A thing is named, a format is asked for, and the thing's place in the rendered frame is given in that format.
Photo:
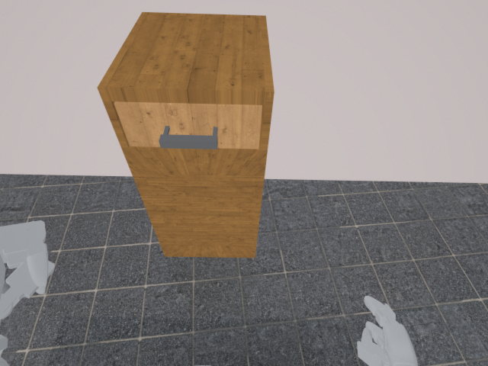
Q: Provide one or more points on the right robot hand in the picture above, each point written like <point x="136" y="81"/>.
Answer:
<point x="393" y="342"/>

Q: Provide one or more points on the cabinet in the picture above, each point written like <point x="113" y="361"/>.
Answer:
<point x="201" y="202"/>

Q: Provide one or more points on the handle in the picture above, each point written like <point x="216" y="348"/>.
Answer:
<point x="188" y="141"/>

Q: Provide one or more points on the drawer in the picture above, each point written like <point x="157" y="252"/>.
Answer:
<point x="238" y="125"/>

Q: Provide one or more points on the left robot hand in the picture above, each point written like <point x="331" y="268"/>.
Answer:
<point x="22" y="247"/>

